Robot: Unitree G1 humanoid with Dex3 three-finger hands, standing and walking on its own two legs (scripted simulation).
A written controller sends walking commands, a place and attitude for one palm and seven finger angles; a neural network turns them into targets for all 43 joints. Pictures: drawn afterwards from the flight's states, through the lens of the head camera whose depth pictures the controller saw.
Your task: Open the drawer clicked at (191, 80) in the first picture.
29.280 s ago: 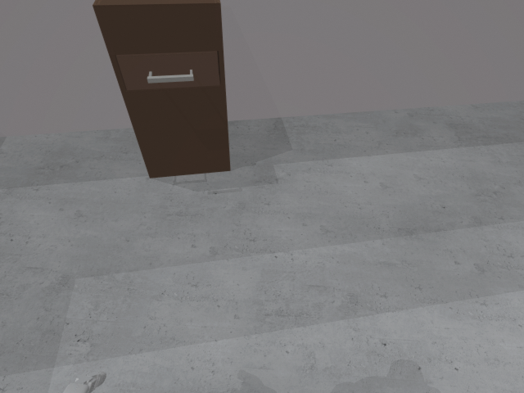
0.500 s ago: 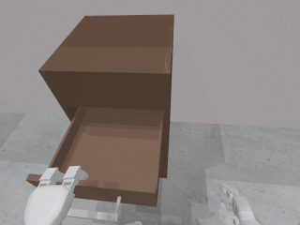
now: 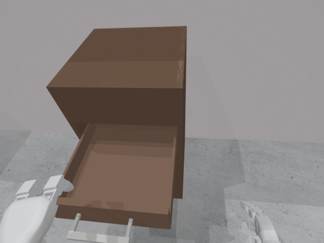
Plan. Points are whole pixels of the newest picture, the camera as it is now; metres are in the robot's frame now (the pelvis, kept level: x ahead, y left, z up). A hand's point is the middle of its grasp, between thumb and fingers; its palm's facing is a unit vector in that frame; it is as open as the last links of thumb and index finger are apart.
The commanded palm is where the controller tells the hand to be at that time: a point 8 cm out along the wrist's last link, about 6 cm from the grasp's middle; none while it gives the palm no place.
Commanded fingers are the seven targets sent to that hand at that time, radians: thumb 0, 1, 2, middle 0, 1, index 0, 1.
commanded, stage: draw the hand back to the body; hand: left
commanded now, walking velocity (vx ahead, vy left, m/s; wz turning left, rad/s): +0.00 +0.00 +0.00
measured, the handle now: (100, 229) +0.18 +0.22 -0.13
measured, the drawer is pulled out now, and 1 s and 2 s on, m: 0.30 0.30 0.30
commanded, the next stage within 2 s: step back with the hand held close in 1.22 s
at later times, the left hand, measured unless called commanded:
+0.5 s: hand (50, 192) +0.18 +0.23 +0.14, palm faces +0.36 -0.86 -0.36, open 13.0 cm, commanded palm +0.13 +0.28 +0.17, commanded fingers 0.00 0.03 0.52 -0.26 -0.86 -0.26 -0.86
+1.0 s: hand (27, 163) +0.20 +0.24 +0.21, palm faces +0.45 -0.80 -0.40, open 8.8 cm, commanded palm +0.14 +0.28 +0.22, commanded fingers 0.00 0.90 0.90 -0.20 -0.30 -0.20 -0.30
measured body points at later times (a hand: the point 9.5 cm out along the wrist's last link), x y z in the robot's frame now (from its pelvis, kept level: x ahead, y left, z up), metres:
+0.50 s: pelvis +0.02 +0.01 +0.03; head +0.00 -0.01 +0.48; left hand +0.15 +0.27 +0.16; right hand +0.20 -0.19 -0.05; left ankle +0.01 +0.10 -0.69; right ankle -0.02 -0.11 -0.69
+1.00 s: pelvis +0.03 -0.01 +0.05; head +0.02 -0.03 +0.49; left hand +0.17 +0.28 +0.23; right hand +0.24 -0.21 -0.03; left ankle +0.01 +0.10 -0.69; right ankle -0.02 -0.11 -0.69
